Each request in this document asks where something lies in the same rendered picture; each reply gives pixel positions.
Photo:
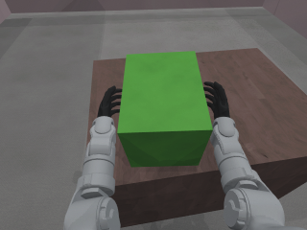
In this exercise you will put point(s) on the left robot upper arm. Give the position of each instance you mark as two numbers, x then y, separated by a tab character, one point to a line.
97	213

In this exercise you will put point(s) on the right robot forearm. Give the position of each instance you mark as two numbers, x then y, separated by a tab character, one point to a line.
231	160

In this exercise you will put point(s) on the pedestal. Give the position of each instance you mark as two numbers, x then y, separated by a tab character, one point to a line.
270	114

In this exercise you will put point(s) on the left robot forearm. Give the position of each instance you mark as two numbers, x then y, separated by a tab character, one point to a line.
99	162

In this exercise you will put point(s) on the right robot hand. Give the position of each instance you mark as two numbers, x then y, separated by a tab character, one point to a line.
219	101

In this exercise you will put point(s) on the carton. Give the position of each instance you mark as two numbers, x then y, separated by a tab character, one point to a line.
164	119

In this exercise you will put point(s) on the right robot upper arm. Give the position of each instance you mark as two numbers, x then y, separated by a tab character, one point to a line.
248	209

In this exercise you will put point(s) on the left robot hand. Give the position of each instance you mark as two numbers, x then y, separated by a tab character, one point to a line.
106	104

